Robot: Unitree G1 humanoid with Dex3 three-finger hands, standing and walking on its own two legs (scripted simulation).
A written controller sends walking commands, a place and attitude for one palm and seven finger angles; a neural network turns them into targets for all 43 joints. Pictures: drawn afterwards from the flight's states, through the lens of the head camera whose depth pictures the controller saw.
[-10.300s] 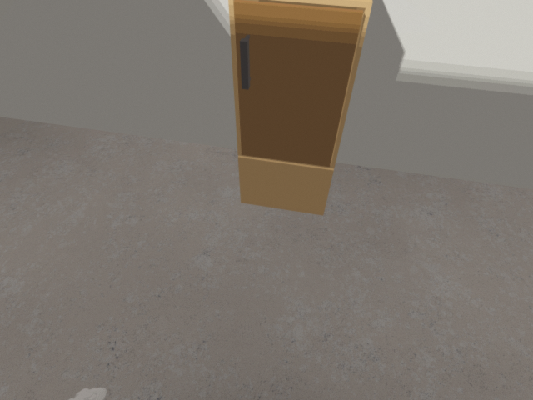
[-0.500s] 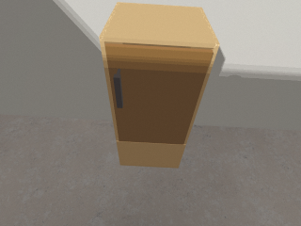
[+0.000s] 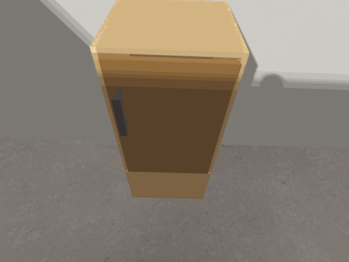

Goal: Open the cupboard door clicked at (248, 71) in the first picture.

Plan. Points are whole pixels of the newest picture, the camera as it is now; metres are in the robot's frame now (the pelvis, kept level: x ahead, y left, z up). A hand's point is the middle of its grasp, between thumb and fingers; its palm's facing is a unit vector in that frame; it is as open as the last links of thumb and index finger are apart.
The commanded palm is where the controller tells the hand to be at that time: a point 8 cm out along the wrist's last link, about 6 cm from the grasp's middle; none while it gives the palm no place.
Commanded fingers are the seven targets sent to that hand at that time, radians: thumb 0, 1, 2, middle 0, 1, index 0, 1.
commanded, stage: come to a stop and stand still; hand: left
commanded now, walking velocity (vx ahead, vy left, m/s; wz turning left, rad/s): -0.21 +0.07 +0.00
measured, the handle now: (121, 112) +0.54 +0.21 +0.00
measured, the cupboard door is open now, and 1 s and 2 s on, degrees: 0 0 0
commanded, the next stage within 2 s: look again from close up in 0.90 s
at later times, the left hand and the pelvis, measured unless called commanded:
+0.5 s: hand out of the picture +0.03 +0.20 -0.17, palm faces +0.00 -0.97 -0.25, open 7.4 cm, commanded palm none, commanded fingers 0.00 0.90 0.90 -0.20 -0.30 -0.20 -0.30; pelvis -0.03 +0.01 -0.01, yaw +0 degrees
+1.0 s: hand out of the picture -0.06 +0.23 -0.17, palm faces -0.02 -0.98 -0.22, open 7.4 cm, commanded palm none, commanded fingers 0.00 0.90 0.90 -0.20 -0.30 -0.20 -0.30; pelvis -0.05 +0.04 +0.01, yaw +0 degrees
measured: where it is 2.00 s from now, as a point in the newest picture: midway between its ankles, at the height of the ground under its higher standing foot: outside the picture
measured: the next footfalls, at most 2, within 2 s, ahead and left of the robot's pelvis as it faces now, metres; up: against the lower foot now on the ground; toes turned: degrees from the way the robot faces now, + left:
none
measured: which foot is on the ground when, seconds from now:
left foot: down 0.00-1.00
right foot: down 0.00-1.00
